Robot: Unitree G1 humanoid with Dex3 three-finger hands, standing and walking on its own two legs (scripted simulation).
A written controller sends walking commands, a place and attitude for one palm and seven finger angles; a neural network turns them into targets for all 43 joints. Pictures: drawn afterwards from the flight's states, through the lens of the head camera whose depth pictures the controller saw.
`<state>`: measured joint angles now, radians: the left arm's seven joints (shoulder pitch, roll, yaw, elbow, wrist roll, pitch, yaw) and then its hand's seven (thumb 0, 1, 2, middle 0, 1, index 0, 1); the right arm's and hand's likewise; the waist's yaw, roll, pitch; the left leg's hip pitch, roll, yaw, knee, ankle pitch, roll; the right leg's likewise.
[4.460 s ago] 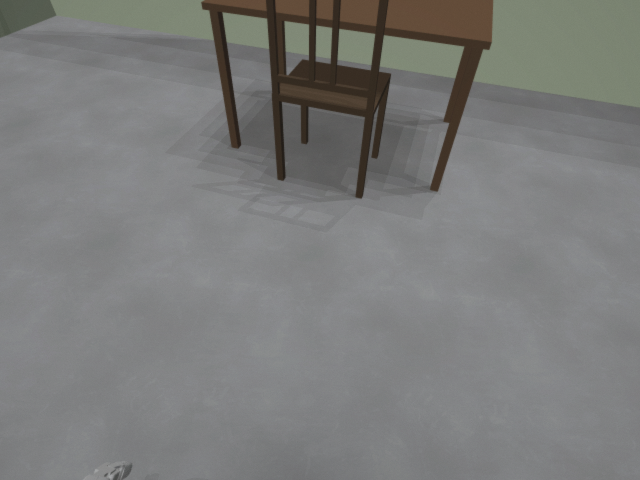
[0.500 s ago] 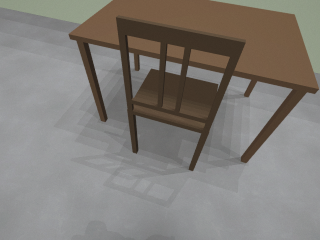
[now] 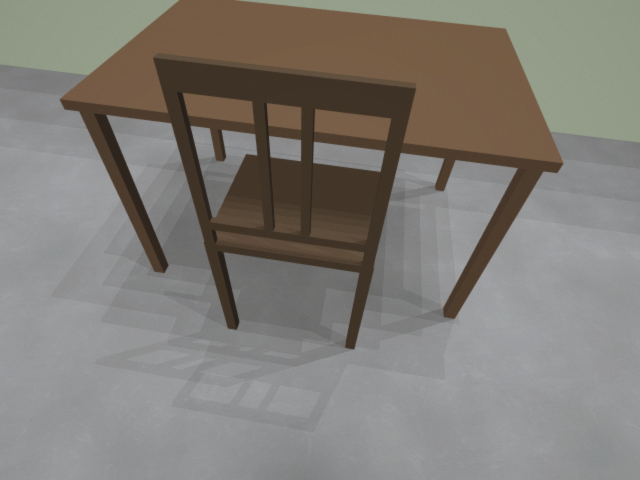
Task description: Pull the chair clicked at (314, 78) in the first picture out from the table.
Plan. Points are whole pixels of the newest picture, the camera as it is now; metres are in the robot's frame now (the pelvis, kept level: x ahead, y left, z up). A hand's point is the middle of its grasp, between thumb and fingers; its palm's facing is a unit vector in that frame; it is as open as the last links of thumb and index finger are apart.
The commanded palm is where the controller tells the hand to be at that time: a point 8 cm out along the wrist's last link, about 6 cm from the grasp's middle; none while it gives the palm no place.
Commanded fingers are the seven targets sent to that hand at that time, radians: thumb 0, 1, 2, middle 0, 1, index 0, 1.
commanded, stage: take the last steps up to it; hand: left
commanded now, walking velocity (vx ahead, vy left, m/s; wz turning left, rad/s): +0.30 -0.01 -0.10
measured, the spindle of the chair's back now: (265, 173) +0.69 +0.16 -0.05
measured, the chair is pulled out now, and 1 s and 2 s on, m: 0.00 0.00 0.00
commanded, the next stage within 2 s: come to a stop and stand still in 0.68 s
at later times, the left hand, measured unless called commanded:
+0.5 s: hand (244, 448) +0.20 +0.12 -0.15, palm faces +0.03 -0.98 -0.21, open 7.2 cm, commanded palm none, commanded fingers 0.00 0.90 0.90 -0.20 -0.30 -0.20 -0.30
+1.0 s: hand (247, 444) +0.21 +0.12 -0.18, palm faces +0.04 -0.99 -0.14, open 7.3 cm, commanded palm none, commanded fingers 0.00 0.90 0.90 -0.20 -0.30 -0.20 -0.30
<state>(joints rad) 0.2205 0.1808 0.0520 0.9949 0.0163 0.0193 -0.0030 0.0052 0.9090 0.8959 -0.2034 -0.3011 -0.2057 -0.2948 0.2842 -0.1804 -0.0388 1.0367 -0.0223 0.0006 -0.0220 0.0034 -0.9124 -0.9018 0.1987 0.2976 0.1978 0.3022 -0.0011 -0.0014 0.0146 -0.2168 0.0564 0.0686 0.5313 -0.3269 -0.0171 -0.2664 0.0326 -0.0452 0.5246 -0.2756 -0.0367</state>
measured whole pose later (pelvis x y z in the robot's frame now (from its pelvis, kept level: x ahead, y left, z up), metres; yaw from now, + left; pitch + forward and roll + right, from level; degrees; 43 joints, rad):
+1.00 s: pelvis +0.24 -0.03 +0.00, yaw -2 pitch -1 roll +0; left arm 0.30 0.14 0.01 1.14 0.01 0.01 0.05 0.01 0.91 0.90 -0.20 -0.30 -0.20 -0.29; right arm 0.10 -0.10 -0.01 1.04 0.00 -0.02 -0.05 -0.01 -0.93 -0.90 0.20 0.30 0.20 0.30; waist 0.05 -0.05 0.08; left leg -0.26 0.00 0.13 0.47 -0.20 0.06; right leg -0.23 -0.04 -0.04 0.74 -0.53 0.02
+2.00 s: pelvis +0.22 -0.10 +0.00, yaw -1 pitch +0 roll -1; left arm 0.31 0.15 -0.01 1.07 0.02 -0.03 0.04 0.01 0.91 0.90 -0.20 -0.30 -0.21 -0.29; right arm 0.28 -0.18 -0.04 1.07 -0.02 0.00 -0.03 0.01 -0.92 -0.90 0.20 0.30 0.20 0.30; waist 0.00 0.06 0.02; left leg -0.27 0.06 -0.03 0.57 -0.30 -0.02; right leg -0.21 0.03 -0.09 0.50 -0.30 -0.04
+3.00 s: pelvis +0.20 -0.04 +0.01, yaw -3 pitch -2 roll +0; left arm 0.33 0.15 -0.02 1.11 0.02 -0.01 0.04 0.00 0.91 0.90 -0.20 -0.30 -0.20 -0.29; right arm 0.28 -0.15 -0.01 1.13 0.00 0.00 -0.01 0.00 -0.91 -0.90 0.20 0.30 0.20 0.30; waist 0.01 0.01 0.04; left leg -0.18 -0.03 0.06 0.44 -0.23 0.04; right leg -0.19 -0.06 -0.01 0.46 -0.24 0.05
